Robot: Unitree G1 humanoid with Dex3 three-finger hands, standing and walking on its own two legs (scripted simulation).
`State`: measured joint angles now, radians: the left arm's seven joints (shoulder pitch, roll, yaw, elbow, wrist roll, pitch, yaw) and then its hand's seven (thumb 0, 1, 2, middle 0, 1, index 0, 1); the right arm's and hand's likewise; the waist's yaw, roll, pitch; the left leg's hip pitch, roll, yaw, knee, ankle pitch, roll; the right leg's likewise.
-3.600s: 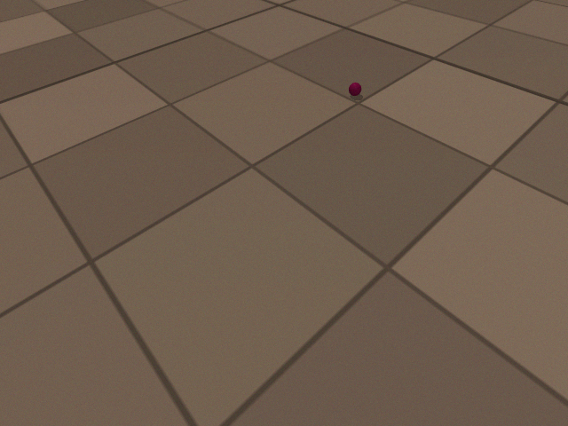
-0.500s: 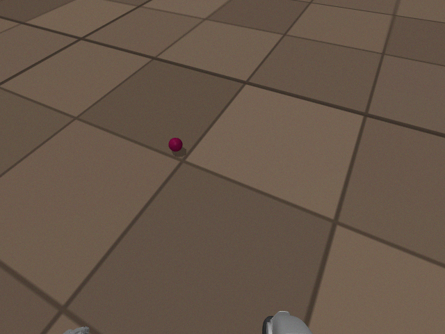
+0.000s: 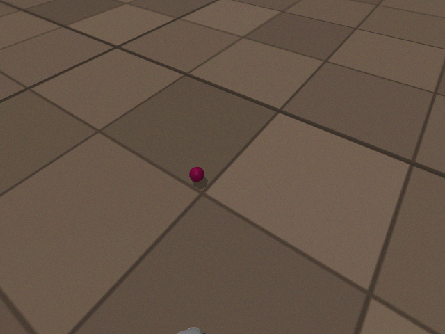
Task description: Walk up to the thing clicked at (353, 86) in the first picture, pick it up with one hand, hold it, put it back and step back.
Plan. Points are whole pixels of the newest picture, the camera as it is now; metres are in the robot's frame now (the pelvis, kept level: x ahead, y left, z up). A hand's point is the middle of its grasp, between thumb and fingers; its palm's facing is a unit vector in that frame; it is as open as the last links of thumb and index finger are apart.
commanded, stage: walk up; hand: left
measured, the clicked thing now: (196, 174) +1.04 +0.25 -0.72
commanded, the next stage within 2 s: none
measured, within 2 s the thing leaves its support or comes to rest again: neither
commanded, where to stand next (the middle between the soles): +0.59 +0.02 m, yaw -2 degrees
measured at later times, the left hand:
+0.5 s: hand (131, 258) +0.30 +0.26 -0.12, palm faces -0.07 -0.90 -0.42, open 7.3 cm
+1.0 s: hand (129, 221) +0.40 +0.30 -0.15, palm faces -0.05 -0.93 -0.36, open 7.4 cm
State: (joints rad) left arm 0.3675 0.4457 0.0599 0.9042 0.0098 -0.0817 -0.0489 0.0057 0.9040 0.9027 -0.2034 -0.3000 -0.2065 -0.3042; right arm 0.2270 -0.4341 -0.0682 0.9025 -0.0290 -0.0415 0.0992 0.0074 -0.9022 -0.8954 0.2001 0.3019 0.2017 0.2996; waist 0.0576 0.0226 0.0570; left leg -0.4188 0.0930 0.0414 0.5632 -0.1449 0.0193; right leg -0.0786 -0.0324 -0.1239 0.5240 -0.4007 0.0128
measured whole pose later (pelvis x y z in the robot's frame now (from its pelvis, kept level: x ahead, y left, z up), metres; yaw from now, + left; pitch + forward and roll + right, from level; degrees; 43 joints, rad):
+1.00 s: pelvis +0.36 +0.02 +0.00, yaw -1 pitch -3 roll +0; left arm 0.32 0.45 0.03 0.93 0.00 -0.05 -0.03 0.01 0.91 0.90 -0.20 -0.30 -0.20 -0.30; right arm 0.27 -0.40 -0.06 0.86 -0.01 -0.07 0.06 0.00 -0.90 -0.90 0.20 0.30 0.20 0.30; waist 0.00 -0.05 0.08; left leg -0.32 0.04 0.09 0.62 -0.24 0.03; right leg -0.40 -0.04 0.01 1.08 -0.41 -0.04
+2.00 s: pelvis +0.53 +0.01 +0.01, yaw -1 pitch -3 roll -1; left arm 0.11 0.36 -0.01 1.14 -0.01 -0.02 -0.01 0.01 0.91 0.90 -0.20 -0.30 -0.20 -0.30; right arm 0.05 -0.35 0.02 1.09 0.00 -0.01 0.02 0.01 -0.90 -0.90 0.20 0.30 0.20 0.30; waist 0.03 0.00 0.07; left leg -0.23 0.03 0.00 0.48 -0.21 -0.02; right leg -0.20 -0.04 -0.05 0.45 -0.21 0.02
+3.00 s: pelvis +0.54 +0.01 +0.02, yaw -1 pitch -2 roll +0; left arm 0.09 0.35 0.01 1.16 0.01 -0.01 -0.01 0.00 0.91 0.90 -0.20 -0.30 -0.20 -0.30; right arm 0.08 -0.35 0.00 1.15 -0.02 0.00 0.01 0.01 -0.90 -0.90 0.20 0.30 0.20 0.30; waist 0.00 0.00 0.04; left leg -0.15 0.02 0.00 0.33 -0.15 -0.02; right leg -0.12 -0.04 -0.06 0.32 -0.16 0.02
